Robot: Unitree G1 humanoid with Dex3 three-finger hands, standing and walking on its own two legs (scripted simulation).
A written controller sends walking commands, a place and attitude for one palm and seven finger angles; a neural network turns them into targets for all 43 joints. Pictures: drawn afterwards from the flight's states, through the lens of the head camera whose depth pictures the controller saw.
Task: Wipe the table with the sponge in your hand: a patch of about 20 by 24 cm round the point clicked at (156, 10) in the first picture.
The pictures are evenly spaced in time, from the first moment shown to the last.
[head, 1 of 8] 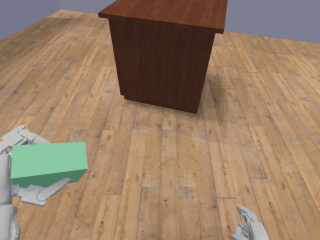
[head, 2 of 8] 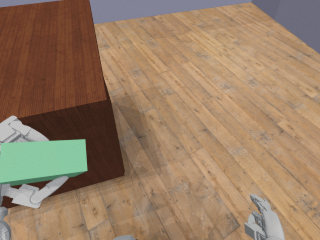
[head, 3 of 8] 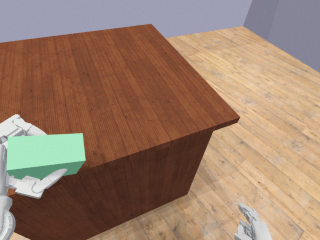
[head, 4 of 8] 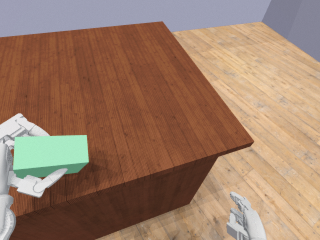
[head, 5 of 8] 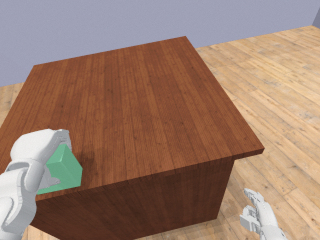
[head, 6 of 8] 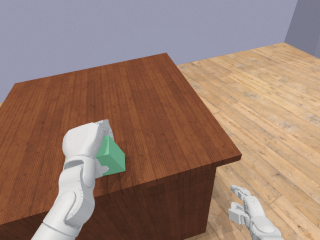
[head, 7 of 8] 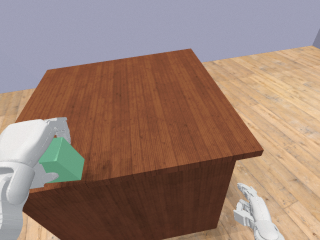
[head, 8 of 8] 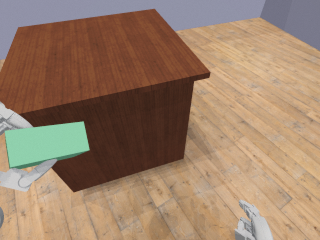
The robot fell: no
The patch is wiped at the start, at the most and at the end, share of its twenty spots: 0.00 1.00 1.00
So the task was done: yes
